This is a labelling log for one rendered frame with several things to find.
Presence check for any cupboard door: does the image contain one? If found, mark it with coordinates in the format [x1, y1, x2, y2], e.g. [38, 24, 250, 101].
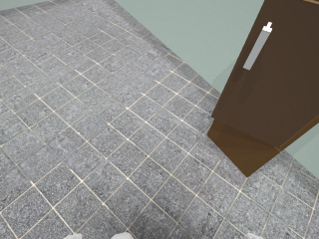
[211, 0, 319, 148]

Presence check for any handle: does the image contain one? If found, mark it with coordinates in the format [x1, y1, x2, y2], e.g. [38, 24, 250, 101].
[243, 22, 272, 70]

